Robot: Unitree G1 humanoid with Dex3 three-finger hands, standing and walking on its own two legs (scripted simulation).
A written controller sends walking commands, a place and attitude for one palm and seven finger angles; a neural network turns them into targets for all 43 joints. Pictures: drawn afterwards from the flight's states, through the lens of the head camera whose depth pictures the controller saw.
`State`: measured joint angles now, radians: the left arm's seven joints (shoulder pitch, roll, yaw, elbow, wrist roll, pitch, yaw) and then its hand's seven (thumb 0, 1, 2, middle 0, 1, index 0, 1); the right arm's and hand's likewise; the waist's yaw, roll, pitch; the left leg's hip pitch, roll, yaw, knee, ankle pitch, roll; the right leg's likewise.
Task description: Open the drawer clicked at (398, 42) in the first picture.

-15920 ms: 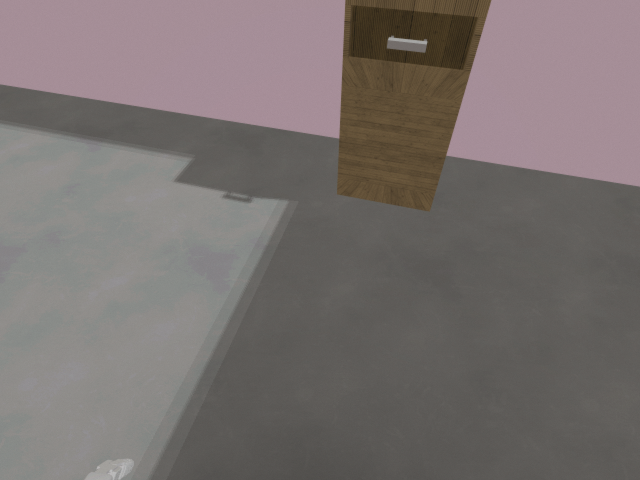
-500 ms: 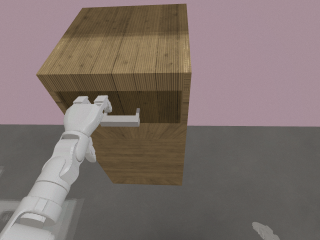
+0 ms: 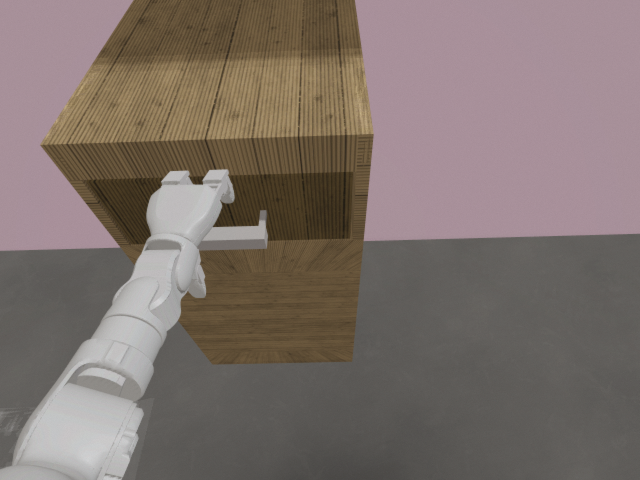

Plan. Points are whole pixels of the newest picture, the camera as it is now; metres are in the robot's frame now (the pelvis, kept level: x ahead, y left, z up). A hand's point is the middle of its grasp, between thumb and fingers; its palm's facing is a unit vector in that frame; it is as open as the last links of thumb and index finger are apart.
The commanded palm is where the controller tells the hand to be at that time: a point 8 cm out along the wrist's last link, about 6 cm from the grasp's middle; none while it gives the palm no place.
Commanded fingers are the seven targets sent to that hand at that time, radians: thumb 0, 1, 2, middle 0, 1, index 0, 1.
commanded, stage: move the hooked fingers above the handle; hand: left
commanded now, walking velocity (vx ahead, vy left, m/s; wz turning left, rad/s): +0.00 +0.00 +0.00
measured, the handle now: (228, 227) +0.48 +0.17 -0.01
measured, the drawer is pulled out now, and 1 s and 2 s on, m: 0.00 0.00 0.00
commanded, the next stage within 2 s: lower the fingers behind the handle in 1.08 s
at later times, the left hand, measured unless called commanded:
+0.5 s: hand (208, 228) +0.44 +0.17 +0.04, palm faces -0.02 -0.02 -1.00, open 13.8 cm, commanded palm +0.43 +0.18 +0.10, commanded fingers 0.00 -0.50 0.30 -0.30 -1.20 -0.30 -1.20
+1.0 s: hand (209, 226) +0.44 +0.17 +0.04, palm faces -0.02 +0.00 -1.00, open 13.6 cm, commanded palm +0.44 +0.18 +0.10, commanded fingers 0.00 -0.50 0.30 -0.30 -1.20 -0.30 -1.20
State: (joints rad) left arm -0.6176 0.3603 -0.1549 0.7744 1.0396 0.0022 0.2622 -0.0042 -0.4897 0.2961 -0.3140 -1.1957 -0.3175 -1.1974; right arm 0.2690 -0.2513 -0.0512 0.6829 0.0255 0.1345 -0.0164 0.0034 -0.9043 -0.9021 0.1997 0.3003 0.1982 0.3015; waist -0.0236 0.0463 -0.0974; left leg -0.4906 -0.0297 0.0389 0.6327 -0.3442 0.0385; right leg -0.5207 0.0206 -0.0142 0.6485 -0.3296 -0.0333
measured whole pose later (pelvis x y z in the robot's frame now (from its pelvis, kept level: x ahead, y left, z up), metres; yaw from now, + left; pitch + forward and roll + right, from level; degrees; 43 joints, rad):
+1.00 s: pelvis -0.03 -0.01 +0.00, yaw +1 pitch +13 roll +0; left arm -0.84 0.36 -0.19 1.05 1.04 0.04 0.32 0.00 -0.49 0.30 -0.38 -1.21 -0.35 -1.24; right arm 0.30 -0.26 -0.03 0.69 0.03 0.08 -0.04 0.00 -0.90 -0.90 0.20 0.30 0.20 0.30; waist -0.08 0.04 -0.10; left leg -0.58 -0.03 0.02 0.67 -0.32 0.03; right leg -0.60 0.02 -0.04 0.67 -0.30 -0.04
